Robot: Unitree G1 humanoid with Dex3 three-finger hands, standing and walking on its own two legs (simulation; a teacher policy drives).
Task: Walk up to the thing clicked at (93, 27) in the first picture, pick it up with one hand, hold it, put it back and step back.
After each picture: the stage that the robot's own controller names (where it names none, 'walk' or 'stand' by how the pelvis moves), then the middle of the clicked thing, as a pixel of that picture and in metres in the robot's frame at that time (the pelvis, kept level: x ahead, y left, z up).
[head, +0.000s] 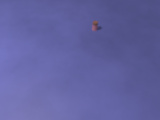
stand; (94, 25) +1.66 -0.19 -0.72
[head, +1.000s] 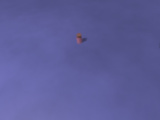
walk; (79, 38) +1.54 +0.14 -0.69
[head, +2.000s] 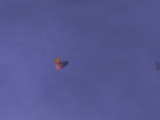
walk; (58, 63) +0.98 +0.31 -0.71
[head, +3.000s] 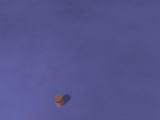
walk; (59, 100) +0.58 +0.23 -0.71
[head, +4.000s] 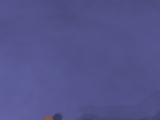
stand; out of the picture +0.40 +0.20 -0.70
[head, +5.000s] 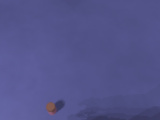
stand; (51, 108) +0.41 +0.23 -0.70
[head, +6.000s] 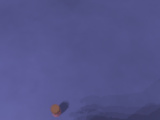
walk; (55, 110) +0.41 +0.19 -0.69
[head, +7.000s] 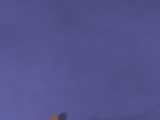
stand; out of the picture +0.45 +0.19 -0.72
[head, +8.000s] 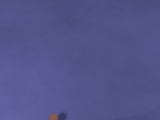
stand; out of the picture +0.46 +0.20 -0.72
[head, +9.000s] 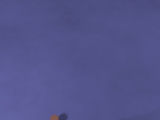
stand; out of the picture +0.44 +0.21 -0.73
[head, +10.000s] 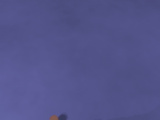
go down; out of the picture +0.44 +0.21 -0.73
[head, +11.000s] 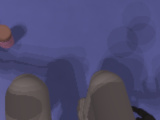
go down; (4, 37) +0.51 +0.26 -0.31
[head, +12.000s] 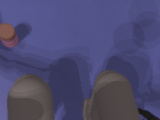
approach; (8, 36) +0.50 +0.26 -0.29
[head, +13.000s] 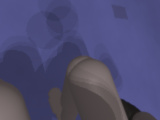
close in; out of the picture +0.49 +0.31 -0.23
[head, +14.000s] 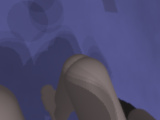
close; out of the picture +0.48 +0.32 -0.23
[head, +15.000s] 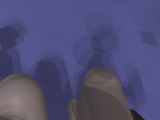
lift; out of the picture +0.48 +0.27 -0.27
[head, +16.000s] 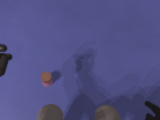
lift; (46, 79) +0.49 +0.18 -0.52
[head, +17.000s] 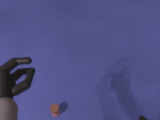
hold; (55, 110) +0.46 +0.17 -0.66
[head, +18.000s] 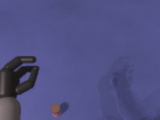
hold; (56, 110) +0.45 +0.17 -0.66
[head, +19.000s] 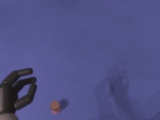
hold; (55, 107) +0.46 +0.17 -0.65
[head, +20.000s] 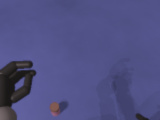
stand; (55, 109) +0.45 +0.16 -0.64
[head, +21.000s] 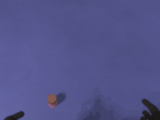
stand; (52, 101) +0.46 +0.17 -0.61
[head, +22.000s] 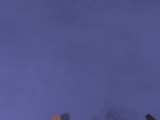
stand; out of the picture +0.44 +0.16 -0.65
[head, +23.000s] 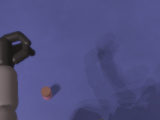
crouch; (46, 93) +0.46 +0.18 -0.61
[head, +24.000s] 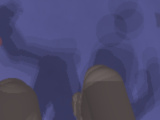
lower; out of the picture +0.51 +0.24 -0.27
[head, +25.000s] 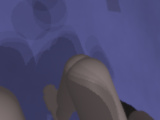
lower; out of the picture +0.48 +0.29 -0.23
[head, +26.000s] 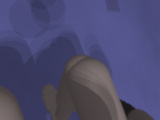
lower; out of the picture +0.47 +0.29 -0.23
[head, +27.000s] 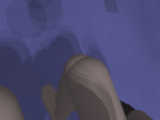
lower; out of the picture +0.48 +0.29 -0.24
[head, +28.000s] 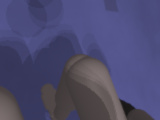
lower; out of the picture +0.48 +0.29 -0.24
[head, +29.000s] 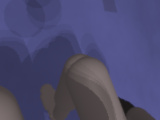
open; out of the picture +0.47 +0.27 -0.23
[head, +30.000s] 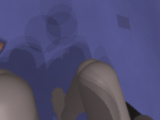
stand; out of the picture +0.44 +0.20 -0.27
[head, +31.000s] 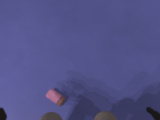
stand; (55, 97) +0.40 +0.13 -0.58
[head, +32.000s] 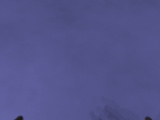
stand; out of the picture +0.37 +0.12 -0.69
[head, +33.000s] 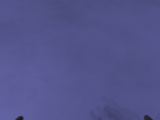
stand; out of the picture +0.36 +0.12 -0.69
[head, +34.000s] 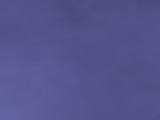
stand; out of the picture +0.36 +0.12 -0.73
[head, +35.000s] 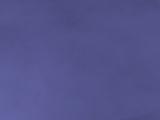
stand; out of the picture +0.36 +0.13 -0.75
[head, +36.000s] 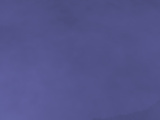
stand; out of the picture +0.34 +0.13 -0.75
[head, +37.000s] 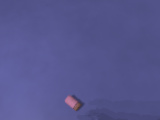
walk; (73, 103) +0.43 +0.11 -0.73
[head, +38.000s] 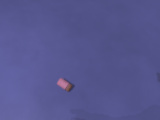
walk; (64, 84) +0.63 +0.08 -0.73
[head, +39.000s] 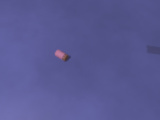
stand; (61, 55) +0.92 +0.19 -0.72
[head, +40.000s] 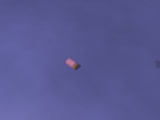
stand; (72, 63) +0.96 +0.08 -0.74
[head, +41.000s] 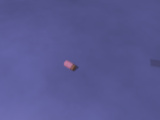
stand; (70, 65) +1.01 +0.11 -0.75
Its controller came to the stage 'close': yes
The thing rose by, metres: 0.01
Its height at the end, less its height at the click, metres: -0.02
